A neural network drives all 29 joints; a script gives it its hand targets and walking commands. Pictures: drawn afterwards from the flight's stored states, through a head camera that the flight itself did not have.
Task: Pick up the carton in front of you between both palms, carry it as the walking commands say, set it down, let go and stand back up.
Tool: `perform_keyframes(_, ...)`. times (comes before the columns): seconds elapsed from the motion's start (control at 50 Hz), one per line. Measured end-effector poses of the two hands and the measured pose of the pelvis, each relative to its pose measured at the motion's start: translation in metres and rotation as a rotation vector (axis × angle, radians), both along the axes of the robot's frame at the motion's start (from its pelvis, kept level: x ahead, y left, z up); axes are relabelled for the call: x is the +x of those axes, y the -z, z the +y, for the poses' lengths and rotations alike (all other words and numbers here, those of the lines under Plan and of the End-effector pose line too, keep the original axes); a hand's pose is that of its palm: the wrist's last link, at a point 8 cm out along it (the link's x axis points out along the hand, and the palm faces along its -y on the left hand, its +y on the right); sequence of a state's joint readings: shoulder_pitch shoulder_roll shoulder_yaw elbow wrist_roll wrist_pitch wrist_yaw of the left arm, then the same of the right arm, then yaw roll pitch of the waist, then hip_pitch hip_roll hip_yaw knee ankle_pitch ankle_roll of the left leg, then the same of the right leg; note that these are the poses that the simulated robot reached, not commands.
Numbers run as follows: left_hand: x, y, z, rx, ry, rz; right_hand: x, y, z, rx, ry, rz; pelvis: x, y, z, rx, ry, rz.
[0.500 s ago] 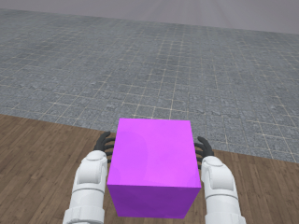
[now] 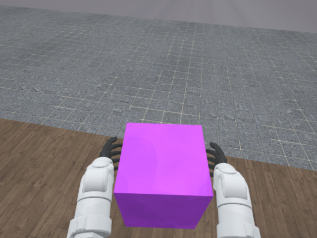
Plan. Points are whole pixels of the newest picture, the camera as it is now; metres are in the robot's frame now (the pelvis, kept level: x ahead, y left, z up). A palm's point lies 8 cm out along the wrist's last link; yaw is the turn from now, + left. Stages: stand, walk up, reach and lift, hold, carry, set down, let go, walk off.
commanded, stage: hold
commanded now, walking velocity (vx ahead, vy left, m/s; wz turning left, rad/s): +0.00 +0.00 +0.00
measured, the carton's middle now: (162, 177) +0.31 +0.00 -0.02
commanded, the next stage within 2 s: carry in 0.14 s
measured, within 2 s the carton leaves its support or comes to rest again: neither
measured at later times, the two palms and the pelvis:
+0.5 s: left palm (109, 137) +0.37 +0.16 +0.07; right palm (214, 145) +0.36 -0.14 +0.07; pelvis +0.09 +0.01 -0.01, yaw -2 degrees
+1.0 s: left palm (118, 83) +0.64 +0.18 +0.09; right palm (196, 91) +0.61 -0.12 +0.09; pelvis +0.35 +0.05 +0.00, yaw -3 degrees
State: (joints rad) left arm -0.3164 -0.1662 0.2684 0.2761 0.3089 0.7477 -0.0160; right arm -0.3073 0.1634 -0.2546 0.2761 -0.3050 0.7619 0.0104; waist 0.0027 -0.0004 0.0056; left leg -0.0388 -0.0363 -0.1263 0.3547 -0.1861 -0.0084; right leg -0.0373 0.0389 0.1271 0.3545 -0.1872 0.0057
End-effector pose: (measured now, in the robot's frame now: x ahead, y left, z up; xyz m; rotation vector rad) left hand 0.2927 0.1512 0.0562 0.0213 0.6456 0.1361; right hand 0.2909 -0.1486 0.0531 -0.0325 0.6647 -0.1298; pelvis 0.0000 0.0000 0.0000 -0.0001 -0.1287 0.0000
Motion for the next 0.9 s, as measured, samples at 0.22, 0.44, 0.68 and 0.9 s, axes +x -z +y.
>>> perform_keyframes(0.22, 0.006, 0.001, 0.000, 0.002, 0.003, -0.009, 0.006, 0.000, 0.000, -0.006, -0.002, -0.009, 0.009, 0.003, 0.000, -0.001, -0.005, 0.077)
perform_keyframes(0.44, 0.054, -0.013, 0.013, -0.032, -0.007, -0.026, 0.051, -0.016, 0.014, 0.024, 0.034, -0.027, 0.063, 0.013, 0.013, 0.000, 0.029, 0.188)
perform_keyframes(0.68, 0.140, -0.022, 0.011, -0.070, -0.057, 0.046, 0.145, -0.027, 0.012, 0.053, 0.037, 0.047, 0.171, 0.005, 0.008, 0.010, -0.020, 0.238)
perform_keyframes(0.9, 0.281, -0.022, 0.038, -0.096, -0.031, 0.057, 0.271, -0.024, 0.039, 0.058, 0.086, 0.054, 0.295, 0.014, 0.046, 0.014, 0.047, 0.214)
